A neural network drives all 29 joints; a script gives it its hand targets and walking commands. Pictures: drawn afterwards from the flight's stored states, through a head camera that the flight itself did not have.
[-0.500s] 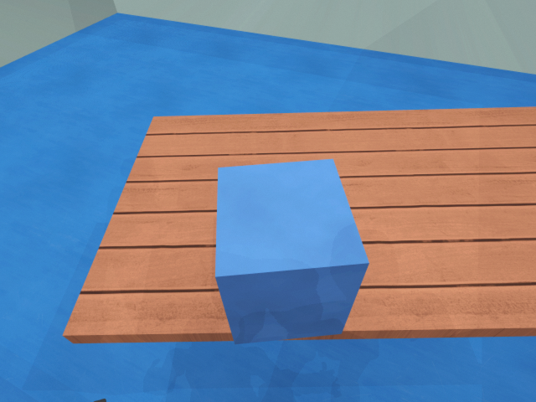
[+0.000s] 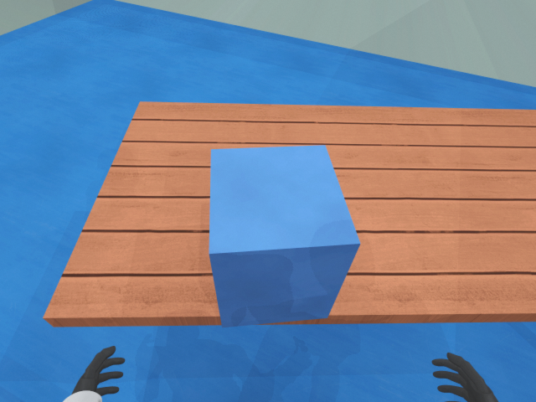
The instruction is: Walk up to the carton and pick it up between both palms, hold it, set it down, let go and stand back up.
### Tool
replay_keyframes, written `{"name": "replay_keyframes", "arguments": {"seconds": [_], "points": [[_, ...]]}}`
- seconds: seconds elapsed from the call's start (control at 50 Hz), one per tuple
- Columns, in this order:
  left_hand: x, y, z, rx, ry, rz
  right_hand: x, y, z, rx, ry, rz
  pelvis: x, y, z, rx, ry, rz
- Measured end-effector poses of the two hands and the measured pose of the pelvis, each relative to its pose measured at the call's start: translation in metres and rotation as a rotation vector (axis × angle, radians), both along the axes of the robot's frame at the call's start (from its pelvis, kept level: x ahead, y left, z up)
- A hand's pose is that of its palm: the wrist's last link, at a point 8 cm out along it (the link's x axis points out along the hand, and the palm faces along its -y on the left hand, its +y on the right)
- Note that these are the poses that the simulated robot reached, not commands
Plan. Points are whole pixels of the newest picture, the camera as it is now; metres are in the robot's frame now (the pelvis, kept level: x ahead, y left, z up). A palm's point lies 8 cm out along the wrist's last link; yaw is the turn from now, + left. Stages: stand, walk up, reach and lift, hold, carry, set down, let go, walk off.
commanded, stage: reach and lift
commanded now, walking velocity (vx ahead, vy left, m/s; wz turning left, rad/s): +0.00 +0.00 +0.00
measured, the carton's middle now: (272, 238) +0.39 +0.01 -0.01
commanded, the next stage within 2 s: none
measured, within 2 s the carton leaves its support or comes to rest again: neither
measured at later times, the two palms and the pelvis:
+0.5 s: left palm (99, 381) +0.16 +0.25 -0.03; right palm (463, 401) +0.14 -0.25 -0.03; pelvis -0.02 +0.01 +0.01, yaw -1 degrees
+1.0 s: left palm (114, 374) +0.17 +0.23 -0.02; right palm (425, 375) +0.17 -0.20 -0.02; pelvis +0.02 +0.01 +0.01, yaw +0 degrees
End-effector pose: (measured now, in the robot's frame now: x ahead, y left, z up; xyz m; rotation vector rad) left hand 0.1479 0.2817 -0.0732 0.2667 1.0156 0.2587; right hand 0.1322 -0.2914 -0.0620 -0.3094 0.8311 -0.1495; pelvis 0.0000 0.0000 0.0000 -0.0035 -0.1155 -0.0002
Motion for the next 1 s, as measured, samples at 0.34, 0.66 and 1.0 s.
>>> {"name": "replay_keyframes", "arguments": {"seconds": [0.34,0.66,1.0], "points": [[0.009,-0.023,0.034,-0.051,-0.214,-0.071,-0.009,0.041,0.013,0.089,-0.172,-0.019,-0.020,0.012,0.006,0.010,-0.005,-0.025],[0.009,-0.033,0.042,-0.109,-0.387,0.000,0.020,0.061,0.037,0.148,-0.289,0.025,-0.007,0.004,0.009,0.010,0.017,-0.009],[0.023,-0.050,0.053,-0.163,-0.584,-0.065,0.036,0.092,0.043,0.243,-0.439,0.014,0.018,0.014,0.011,-0.011,0.026,-0.008]]}}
